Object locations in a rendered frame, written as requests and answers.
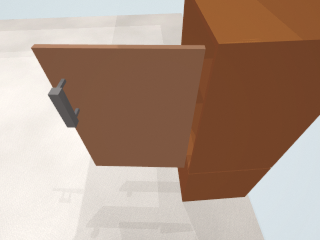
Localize cupboard door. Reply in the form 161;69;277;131
31;44;206;168

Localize handle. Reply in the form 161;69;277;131
48;78;80;128

